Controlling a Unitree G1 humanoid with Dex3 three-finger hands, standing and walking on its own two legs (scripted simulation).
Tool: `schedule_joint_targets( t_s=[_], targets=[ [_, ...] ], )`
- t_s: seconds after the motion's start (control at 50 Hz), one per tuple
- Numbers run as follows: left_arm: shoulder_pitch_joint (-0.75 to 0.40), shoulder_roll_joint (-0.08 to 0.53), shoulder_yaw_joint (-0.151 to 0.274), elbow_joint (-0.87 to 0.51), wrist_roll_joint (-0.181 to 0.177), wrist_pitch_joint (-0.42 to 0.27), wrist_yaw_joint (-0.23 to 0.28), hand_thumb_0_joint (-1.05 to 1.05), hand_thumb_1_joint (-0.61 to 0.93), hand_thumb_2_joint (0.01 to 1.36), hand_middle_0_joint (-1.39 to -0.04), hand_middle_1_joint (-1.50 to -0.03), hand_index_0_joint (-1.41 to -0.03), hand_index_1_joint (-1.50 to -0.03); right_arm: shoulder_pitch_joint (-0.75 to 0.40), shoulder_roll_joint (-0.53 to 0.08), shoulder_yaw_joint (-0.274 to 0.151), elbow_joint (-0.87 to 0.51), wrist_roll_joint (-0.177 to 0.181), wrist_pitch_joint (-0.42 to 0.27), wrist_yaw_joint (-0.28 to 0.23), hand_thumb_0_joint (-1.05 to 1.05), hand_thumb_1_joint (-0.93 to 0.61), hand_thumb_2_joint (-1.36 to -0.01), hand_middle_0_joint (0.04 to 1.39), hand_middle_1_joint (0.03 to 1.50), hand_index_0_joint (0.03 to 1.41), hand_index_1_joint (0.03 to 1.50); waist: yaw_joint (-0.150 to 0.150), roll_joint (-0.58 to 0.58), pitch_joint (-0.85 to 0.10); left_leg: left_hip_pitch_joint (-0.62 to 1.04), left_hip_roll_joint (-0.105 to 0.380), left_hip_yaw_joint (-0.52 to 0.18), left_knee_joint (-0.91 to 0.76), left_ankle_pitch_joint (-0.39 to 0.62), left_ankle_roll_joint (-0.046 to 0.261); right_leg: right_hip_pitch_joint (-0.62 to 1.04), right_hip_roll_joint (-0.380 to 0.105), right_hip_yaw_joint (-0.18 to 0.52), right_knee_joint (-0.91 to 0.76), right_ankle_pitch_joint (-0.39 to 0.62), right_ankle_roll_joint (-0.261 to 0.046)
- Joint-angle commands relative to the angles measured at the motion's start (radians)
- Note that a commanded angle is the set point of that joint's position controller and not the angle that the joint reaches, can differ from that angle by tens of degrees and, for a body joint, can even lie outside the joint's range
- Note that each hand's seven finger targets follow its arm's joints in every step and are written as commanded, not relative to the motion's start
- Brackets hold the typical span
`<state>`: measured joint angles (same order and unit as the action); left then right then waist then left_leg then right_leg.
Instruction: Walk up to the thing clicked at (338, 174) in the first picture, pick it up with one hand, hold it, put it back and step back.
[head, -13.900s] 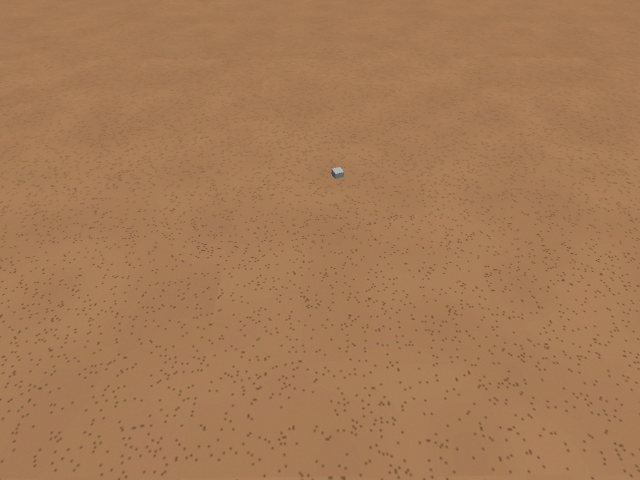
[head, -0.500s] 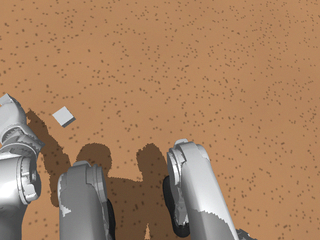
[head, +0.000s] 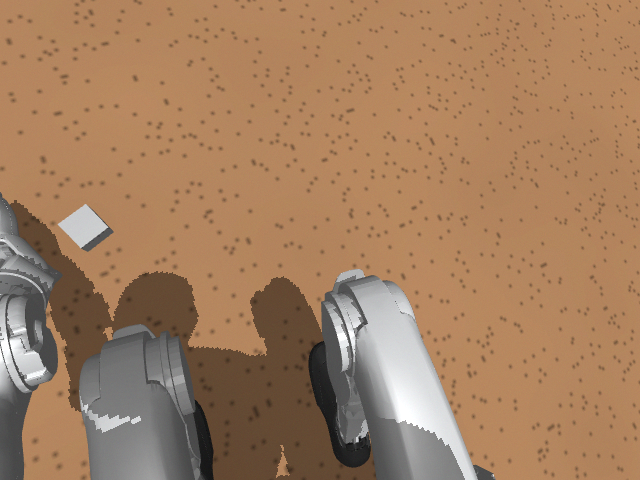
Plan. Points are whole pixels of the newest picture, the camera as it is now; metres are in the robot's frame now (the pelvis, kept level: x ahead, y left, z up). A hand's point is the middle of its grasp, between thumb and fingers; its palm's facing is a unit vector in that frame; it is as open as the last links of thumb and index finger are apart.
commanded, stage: rise first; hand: left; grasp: from above
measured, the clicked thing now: (86, 228) +0.50 +0.24 -0.31
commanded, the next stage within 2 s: approach in 0.22 s
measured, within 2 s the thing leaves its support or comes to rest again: neither
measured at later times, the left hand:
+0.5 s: hand (31, 241) +0.46 +0.28 -0.20, palm faces -0.34 -0.28 -0.90, open 13.8 cm
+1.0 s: hand (69, 198) +0.50 +0.22 -0.18, palm faces -0.38 -0.25 -0.89, open 14.3 cm
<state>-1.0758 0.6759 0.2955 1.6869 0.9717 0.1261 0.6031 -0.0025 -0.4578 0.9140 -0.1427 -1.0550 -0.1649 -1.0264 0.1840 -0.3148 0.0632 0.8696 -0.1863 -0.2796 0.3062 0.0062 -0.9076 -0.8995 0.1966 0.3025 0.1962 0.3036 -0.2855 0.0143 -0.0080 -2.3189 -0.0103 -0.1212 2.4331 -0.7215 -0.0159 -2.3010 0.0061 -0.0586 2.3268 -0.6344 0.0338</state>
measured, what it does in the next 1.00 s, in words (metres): stands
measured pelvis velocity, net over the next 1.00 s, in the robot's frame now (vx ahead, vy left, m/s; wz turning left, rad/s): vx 0.00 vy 0.00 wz -0.04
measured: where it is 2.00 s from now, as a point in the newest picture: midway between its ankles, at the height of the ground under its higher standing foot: (273, 455)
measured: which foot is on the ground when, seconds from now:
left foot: down 0.00-1.00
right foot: down 0.00-1.00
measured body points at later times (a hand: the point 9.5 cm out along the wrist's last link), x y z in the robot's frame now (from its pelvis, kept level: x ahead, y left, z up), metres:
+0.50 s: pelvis +0.00 +0.00 -0.01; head +0.26 +0.05 +0.36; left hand +0.47 +0.29 -0.15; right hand -0.01 -0.26 -0.10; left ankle +0.07 +0.13 -0.29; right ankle +0.11 -0.12 -0.29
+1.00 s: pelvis +0.00 +0.00 +0.01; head +0.26 +0.02 +0.37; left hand +0.52 +0.23 -0.13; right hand -0.07 -0.24 -0.08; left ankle +0.07 +0.13 -0.29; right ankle +0.11 -0.12 -0.29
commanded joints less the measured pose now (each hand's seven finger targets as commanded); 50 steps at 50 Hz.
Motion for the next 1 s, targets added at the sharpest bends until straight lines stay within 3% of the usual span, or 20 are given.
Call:
schedule_joint_targets(
  t_s=[0.0,0.06,0.08,0.18,0.24,0.26,0.36,0.42,0.44,0.46,0.48,0.54,0.58,0.66,0.7,0.74,0.76,0.8,0.84,0.98],
  targets=[
    [-0.294,0.251,-0.012,-0.114,0.019,0.002,0.047,0.000,-0.491,0.918,-0.136,-1.027,-0.148,-1.012,0.241,-0.256,-0.065,0.011,0.011,-0.002,0.000,0.000,-0.904,-0.901,0.200,0.300,0.200,0.300,-0.022,0.287,-0.680,0.457,-0.001,0.077,-0.261,0.203,0.039,0.383,0.021,-0.100,-0.210,0.178,-0.066],
    [-0.310,0.238,-0.024,-0.124,0.021,0.003,0.049,0.000,-0.480,0.908,-0.135,-1.035,-0.151,-1.016,0.251,-0.256,-0.060,0.012,0.006,-0.002,0.008,0.000,-0.902,-0.900,0.200,0.300,0.200,0.300,-0.036,0.302,-0.676,0.457,-0.001,0.078,-0.252,0.222,0.038,0.385,0.024,-0.103,-0.207,0.201,-0.066],
    [-0.312,0.271,0.009,-0.126,0.018,0.001,0.056,0.000,-0.489,0.921,-0.141,-1.016,-0.150,-1.005,0.262,-0.269,-0.064,0.016,0.008,-0.001,0.006,0.000,-0.903,-0.901,0.200,0.300,0.200,0.300,-0.036,0.294,-0.675,0.451,0.000,0.070,-0.257,0.222,0.037,0.386,0.021,-0.108,-0.203,0.201,-0.066],
    [-0.299,0.225,-0.042,-0.077,0.019,0.003,0.041,0.000,-0.453,0.886,-0.156,-1.016,-0.173,-0.996,0.249,-0.261,-0.049,0.005,0.007,-0.001,0.016,0.000,-0.904,-0.901,0.200,0.300,0.200,0.300,-0.047,0.296,-0.649,0.433,-0.002,0.078,-0.239,0.215,0.041,0.391,0.026,-0.104,-0.205,0.193,-0.066],
    [-0.304,0.252,-0.042,-0.090,0.019,-0.007,0.035,0.000,-0.431,0.867,-0.178,-0.994,-0.194,-0.975,0.245,-0.264,-0.045,0.009,0.005,-0.007,0.017,0.000,-0.903,-0.901,0.200,0.300,0.200,0.300,-0.051,0.271,-0.623,0.396,-0.004,0.079,-0.233,0.173,0.048,0.385,0.027,-0.104,-0.217,0.154,-0.063],
    [-0.307,0.292,-0.012,-0.101,0.023,-0.014,0.038,0.000,-0.434,0.874,-0.179,-0.984,-0.192,-0.968,0.258,-0.278,-0.050,0.012,0.002,-0.010,0.015,0.000,-0.901,-0.900,0.200,0.300,0.200,0.300,-0.049,0.274,-0.636,0.403,-0.004,0.079,-0.234,0.176,0.047,0.394,0.027,-0.105,-0.219,0.155,-0.061],
    [-0.340,0.213,-0.061,-0.059,0.035,-0.023,0.044,0.000,-0.532,0.948,-0.106,-1.052,-0.112,-1.043,0.266,-0.276,-0.039,0.006,-0.006,-0.015,0.023,0.000,-0.893,-0.893,0.200,0.300,0.200,0.300,-0.085,0.273,-0.627,0.424,-0.001,0.067,-0.231,0.190,0.041,0.380,0.031,-0.118,-0.211,0.175,-0.065],
    [-0.440,0.213,-0.065,-0.027,0.027,-0.033,0.074,0.000,-0.554,0.970,-0.097,-1.049,-0.098,-1.045,0.294,-0.293,-0.035,0.030,-0.013,-0.023,0.023,0.000,-0.894,-0.893,0.200,0.300,0.200,0.300,-0.129,0.281,-0.605,0.407,0.004,0.052,-0.228,0.172,0.037,0.365,0.031,-0.125,-0.218,0.172,-0.063],
    [-0.473,0.163,-0.112,0.014,0.036,-0.030,0.076,0.000,-0.550,0.965,-0.095,-1.060,-0.100,-1.053,0.275,-0.284,-0.023,0.027,-0.020,-0.030,0.025,0.000,-0.895,-0.894,0.200,0.300,0.200,0.300,-0.152,0.281,-0.579,0.412,0.004,0.047,-0.219,0.146,0.037,0.330,0.030,-0.130,-0.215,0.152,-0.063],
    [-0.520,0.181,-0.106,-0.016,0.036,-0.037,0.086,0.000,-0.537,0.956,-0.098,-1.074,-0.107,-1.062,0.284,-0.290,-0.023,0.038,-0.030,-0.038,0.029,0.000,-0.895,-0.894,0.200,0.300,0.200,0.300,-0.170,0.299,-0.580,0.413,0.004,0.048,-0.212,0.147,0.036,0.341,0.030,-0.133,-0.220,0.157,-0.061],
    [-0.547,0.221,-0.084,-0.005,0.032,-0.034,0.106,0.000,-0.543,0.957,-0.099,-1.074,-0.108,-1.063,0.300,-0.305,-0.018,0.043,-0.030,-0.043,0.027,0.000,-0.897,-0.894,0.200,0.300,0.200,0.300,-0.169,0.295,-0.598,0.417,0.005,0.047,-0.216,0.157,0.035,0.372,0.031,-0.132,-0.226,0.168,-0.059],
    [-0.573,0.173,-0.118,0.066,0.039,-0.004,0.142,0.000,-0.535,0.943,-0.097,-1.103,-0.113,-1.083,0.271,-0.308,-0.001,0.044,-0.051,-0.057,0.042,0.000,-0.903,-0.897,0.200,0.300,0.200,0.300,-0.189,0.349,-0.573,0.453,0.006,0.047,-0.222,0.136,0.025,0.349,0.031,-0.141,-0.228,0.157,-0.061],
    [-0.640,0.219,-0.089,0.042,0.035,0.014,0.173,0.000,-0.555,0.957,-0.094,-1.099,-0.106,-1.084,0.287,-0.325,0.003,0.053,-0.052,-0.061,0.051,0.000,-0.908,-0.899,0.200,0.300,0.199,0.300,-0.193,0.395,-0.612,0.490,0.010,0.037,-0.237,0.167,0.016,0.365,0.032,-0.145,-0.223,0.193,-0.063],
    [-0.640,0.249,-0.063,0.039,0.024,0.094,0.197,0.000,-0.567,0.955,-0.089,-1.109,-0.102,-1.093,0.272,-0.332,0.015,0.029,-0.047,-0.046,0.078,0.000,-0.916,-0.902,0.199,0.300,0.199,0.300,-0.170,0.461,-0.702,0.530,0.018,0.053,-0.228,0.274,0.011,0.447,0.038,-0.136,-0.214,0.294,-0.063],
    [-0.616,0.264,-0.052,-0.027,0.012,0.131,0.182,0.000,-0.592,0.983,-0.090,-1.069,-0.090,-1.067,0.274,-0.331,0.009,0.022,-0.034,-0.029,0.087,0.000,-0.911,-0.901,0.199,0.300,0.199,0.300,-0.153,0.497,-0.734,0.551,0.018,0.061,-0.239,0.329,0.011,0.480,0.041,-0.132,-0.215,0.339,-0.064],
    [-0.529,0.234,-0.089,0.018,0.011,0.167,0.133,0.000,-0.600,0.983,-0.085,-1.070,-0.084,-1.069,0.252,-0.323,0.016,0.011,-0.025,-0.018,0.095,0.000,-0.911,-0.900,0.199,0.300,0.199,0.300,-0.160,0.438,-0.646,0.462,0.014,0.062,-0.233,0.285,0.027,0.453,0.046,-0.128,-0.218,0.304,-0.060],
    [-0.502,0.305,-0.043,-0.051,0.004,0.174,0.119,0.000,-0.608,0.997,-0.084,-1.051,-0.076,-1.056,0.259,-0.334,0.002,0.000,-0.012,-0.011,0.091,0.000,-0.905,-0.899,0.200,0.300,0.200,0.300,-0.128,0.422,-0.679,0.458,0.014,0.063,-0.235,0.313,0.031,0.487,0.047,-0.123,-0.227,0.329,-0.057],
    [-0.418,0.269,-0.077,-0.040,-0.005,0.192,0.074,0.000,-0.606,0.987,-0.081,-1.062,-0.077,-1.063,0.248,-0.313,0.009,-0.018,0.007,0.009,0.092,0.000,-0.907,-0.899,0.200,0.300,0.200,0.300,-0.111,0.371,-0.687,0.396,0.009,0.074,-0.234,0.318,0.045,0.537,0.050,-0.109,-0.233,0.338,-0.052],
    [-0.340,0.292,-0.066,-0.045,0.000,0.197,0.026,0.000,-0.611,1.005,-0.079,-1.046,-0.068,-1.055,0.273,-0.311,0.001,-0.025,0.017,0.032,0.084,0.000,-0.902,-0.897,0.200,0.300,0.200,0.300,-0.109,0.285,-0.651,0.313,0.005,0.075,-0.236,0.295,0.060,0.582,0.051,-0.095,-0.246,0.330,-0.042],
    [-0.335,0.198,-0.142,-0.047,-0.020,0.067,-0.070,0.000,-0.610,1.024,-0.091,-0.997,-0.069,-1.018,0.292,-0.295,0.004,-0.047,0.018,0.032,0.031,0.000,-0.887,-0.892,0.200,0.300,0.200,0.300,-0.147,0.188,-0.575,0.256,-0.001,0.056,-0.236,0.146,0.066,0.514,0.054,-0.104,-0.258,0.142,-0.046]
  ],
)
